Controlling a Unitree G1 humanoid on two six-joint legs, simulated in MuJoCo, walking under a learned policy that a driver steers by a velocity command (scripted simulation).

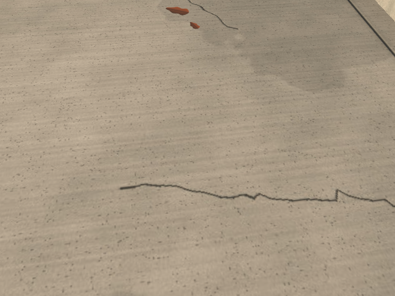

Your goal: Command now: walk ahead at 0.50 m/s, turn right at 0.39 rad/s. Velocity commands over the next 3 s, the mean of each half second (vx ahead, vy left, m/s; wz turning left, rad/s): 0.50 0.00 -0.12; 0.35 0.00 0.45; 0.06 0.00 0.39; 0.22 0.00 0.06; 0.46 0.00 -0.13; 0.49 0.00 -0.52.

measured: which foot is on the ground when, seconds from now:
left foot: down 0.00-0.38, up 0.40-0.88, down 0.90-1.00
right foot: up 0.00-0.36, down 0.38-0.88, up 0.90-1.00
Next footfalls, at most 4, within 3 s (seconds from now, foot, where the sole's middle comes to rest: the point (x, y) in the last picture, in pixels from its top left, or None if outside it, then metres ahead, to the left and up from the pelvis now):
0.38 right None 0.34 -0.16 -0.77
0.90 left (179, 264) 0.60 0.09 -0.77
1.38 right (237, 245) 0.68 -0.12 -0.77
2.34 left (140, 188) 0.91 0.26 -0.77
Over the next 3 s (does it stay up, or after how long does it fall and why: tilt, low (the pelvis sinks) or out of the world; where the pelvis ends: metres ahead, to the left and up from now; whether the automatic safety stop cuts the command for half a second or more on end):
stays up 1.13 0.13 -0.01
